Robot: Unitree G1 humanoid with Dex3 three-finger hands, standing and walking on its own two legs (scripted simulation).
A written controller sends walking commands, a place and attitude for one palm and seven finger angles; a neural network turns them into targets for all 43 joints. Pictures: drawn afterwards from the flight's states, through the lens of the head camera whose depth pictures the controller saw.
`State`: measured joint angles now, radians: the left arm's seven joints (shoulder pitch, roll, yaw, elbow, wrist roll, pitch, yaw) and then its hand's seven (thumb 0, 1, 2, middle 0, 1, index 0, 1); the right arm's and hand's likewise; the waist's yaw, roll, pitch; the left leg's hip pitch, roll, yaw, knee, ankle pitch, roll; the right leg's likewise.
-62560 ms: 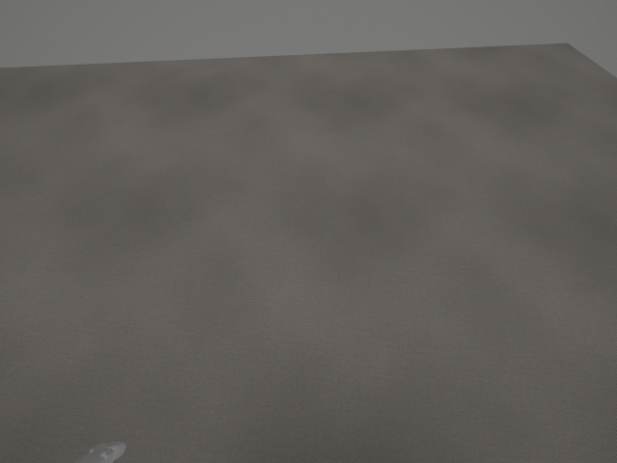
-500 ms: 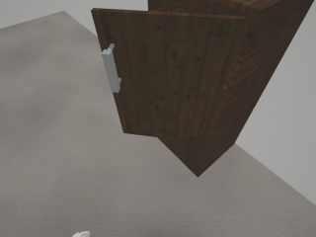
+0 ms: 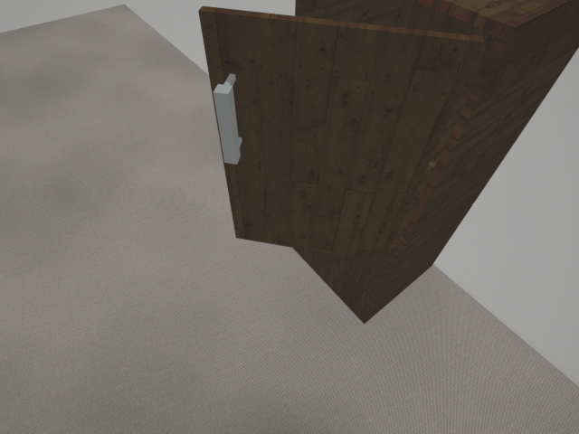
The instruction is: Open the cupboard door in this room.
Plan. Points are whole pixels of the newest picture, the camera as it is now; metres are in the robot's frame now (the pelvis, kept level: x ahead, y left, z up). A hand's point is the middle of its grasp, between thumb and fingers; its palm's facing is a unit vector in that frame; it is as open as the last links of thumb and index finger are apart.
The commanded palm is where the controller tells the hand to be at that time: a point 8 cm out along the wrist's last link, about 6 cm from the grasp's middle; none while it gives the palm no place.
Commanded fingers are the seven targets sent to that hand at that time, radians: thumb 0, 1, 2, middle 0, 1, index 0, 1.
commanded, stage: come to a stop and stand still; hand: left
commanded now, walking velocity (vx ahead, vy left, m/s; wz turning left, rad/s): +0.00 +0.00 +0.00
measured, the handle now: (231, 120) +0.60 +0.15 +0.08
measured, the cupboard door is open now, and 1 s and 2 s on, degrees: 41 41 41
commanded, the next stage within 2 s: look again from close up in 0.48 s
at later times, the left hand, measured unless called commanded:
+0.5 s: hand out of the picture -0.02 +0.14 -0.17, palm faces +0.03 -0.99 -0.17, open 7.3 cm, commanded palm none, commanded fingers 0.00 0.90 0.90 -0.20 -0.30 -0.20 -0.30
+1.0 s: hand out of the picture +0.01 +0.17 -0.17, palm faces +0.01 -0.97 -0.23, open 7.4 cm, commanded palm none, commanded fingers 0.00 0.90 0.90 -0.20 -0.30 -0.20 -0.30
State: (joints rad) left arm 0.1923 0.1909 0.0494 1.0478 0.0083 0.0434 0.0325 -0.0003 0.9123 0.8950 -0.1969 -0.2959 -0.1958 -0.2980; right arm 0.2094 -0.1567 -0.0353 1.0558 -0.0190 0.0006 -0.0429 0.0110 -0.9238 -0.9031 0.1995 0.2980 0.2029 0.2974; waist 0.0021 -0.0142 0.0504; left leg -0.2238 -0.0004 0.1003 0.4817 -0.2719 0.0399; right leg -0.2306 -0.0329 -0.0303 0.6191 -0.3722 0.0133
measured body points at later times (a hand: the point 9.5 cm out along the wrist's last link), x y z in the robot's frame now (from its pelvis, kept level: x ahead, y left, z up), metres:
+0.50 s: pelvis -0.01 -0.02 +0.01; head +0.00 -0.02 +0.46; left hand -0.03 +0.19 -0.16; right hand -0.05 -0.24 -0.16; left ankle -0.01 +0.09 -0.74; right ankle -0.05 -0.13 -0.74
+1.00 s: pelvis -0.01 -0.01 +0.00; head +0.00 -0.02 +0.45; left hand +0.01 +0.22 -0.15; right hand +0.00 -0.23 -0.17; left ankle -0.01 +0.09 -0.74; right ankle -0.05 -0.13 -0.74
